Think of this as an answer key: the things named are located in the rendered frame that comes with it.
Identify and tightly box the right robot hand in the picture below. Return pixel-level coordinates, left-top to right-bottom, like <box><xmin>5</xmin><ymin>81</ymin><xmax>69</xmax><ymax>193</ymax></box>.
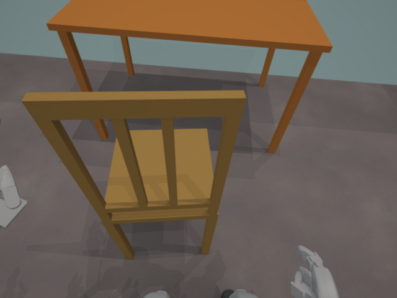
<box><xmin>291</xmin><ymin>245</ymin><xmax>339</xmax><ymax>298</ymax></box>

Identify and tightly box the table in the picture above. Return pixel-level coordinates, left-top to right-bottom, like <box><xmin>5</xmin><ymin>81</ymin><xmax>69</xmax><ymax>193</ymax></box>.
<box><xmin>47</xmin><ymin>0</ymin><xmax>332</xmax><ymax>153</ymax></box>

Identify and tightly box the robot right shin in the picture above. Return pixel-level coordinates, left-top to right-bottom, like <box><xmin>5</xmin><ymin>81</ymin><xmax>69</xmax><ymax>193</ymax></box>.
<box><xmin>230</xmin><ymin>289</ymin><xmax>247</xmax><ymax>297</ymax></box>

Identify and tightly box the chair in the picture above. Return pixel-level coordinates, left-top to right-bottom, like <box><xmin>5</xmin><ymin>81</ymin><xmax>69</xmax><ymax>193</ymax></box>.
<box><xmin>22</xmin><ymin>90</ymin><xmax>246</xmax><ymax>260</ymax></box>

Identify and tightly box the left robot hand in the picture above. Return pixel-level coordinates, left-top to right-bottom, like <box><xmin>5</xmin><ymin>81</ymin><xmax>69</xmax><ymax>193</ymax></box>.
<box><xmin>0</xmin><ymin>117</ymin><xmax>27</xmax><ymax>230</ymax></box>

